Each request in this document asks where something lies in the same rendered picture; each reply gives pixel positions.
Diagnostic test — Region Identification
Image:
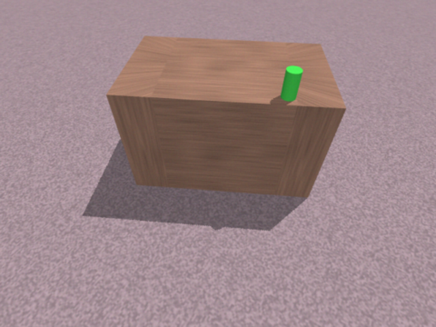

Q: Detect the can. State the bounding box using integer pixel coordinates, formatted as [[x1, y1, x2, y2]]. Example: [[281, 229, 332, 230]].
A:
[[281, 66, 303, 102]]

